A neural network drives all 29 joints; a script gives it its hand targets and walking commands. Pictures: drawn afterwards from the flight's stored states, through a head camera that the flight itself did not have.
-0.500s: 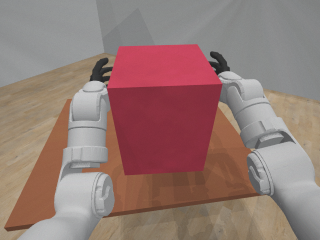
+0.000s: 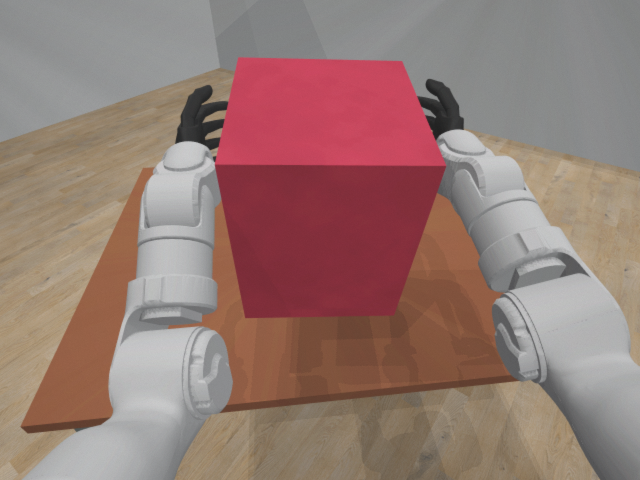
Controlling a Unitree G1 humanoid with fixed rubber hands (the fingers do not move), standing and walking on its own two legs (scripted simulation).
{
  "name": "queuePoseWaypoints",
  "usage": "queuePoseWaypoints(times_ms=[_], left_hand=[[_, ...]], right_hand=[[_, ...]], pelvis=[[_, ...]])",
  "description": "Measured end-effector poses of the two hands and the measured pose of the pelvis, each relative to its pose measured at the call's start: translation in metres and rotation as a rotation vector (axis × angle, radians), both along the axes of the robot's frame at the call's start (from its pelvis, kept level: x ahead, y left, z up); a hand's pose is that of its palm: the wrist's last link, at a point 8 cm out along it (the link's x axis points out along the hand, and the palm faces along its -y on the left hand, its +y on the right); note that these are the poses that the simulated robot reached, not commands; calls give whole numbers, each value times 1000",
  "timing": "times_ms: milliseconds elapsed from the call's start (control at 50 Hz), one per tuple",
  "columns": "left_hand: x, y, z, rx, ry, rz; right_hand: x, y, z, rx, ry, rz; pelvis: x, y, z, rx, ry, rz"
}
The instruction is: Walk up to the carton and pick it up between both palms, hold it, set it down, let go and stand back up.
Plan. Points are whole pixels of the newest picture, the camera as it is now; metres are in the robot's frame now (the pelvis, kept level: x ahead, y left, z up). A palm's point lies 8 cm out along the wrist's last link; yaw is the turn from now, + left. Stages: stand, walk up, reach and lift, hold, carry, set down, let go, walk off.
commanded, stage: set down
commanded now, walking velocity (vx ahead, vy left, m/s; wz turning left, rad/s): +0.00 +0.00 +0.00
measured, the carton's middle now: (320, 194) +0.41 +0.02 +0.20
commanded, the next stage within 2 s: none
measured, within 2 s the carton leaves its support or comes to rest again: neither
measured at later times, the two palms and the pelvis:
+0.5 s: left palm (194, 188) +0.38 +0.17 +0.23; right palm (430, 162) +0.42 -0.11 +0.24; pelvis +0.00 +0.00 +0.00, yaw +0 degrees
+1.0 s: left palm (195, 208) +0.38 +0.18 +0.20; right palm (419, 178) +0.43 -0.11 +0.21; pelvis +0.00 +0.00 +0.00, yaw +0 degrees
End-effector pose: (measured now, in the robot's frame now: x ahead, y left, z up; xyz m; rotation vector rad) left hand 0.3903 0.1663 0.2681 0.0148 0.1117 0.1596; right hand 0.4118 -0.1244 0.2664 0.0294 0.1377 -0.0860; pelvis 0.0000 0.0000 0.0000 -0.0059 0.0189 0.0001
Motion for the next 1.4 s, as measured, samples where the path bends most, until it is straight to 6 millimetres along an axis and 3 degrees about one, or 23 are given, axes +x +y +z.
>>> queuePoseWaypoints(times_ms=[260, 560, 840, 1080, 1400], left_hand=[[-3, 5, -37, -28, 37, 45], [-11, 11, -41, -11, 40, 89], [-8, 17, -60, -16, 67, 122], [-13, 11, -69, -19, 77, 141], [-16, 20, -86, -17, 101, 185]], right_hand=[[8, 7, -22, 11, 35, 29], [10, 14, -33, 21, 36, 70], [21, 22, -54, 16, 59, 101], [22, 17, -61, 5, 65, 122], [31, 28, -78, -38, 81, 182]], pelvis=[[5, 2, 1, -2, 7, 0], [3, 2, 0, -2, 3, 0], [5, 1, 1, -2, 6, 0], [4, -1, 1, -3, 6, -1], [6, -3, 1, -4, 8, -1]])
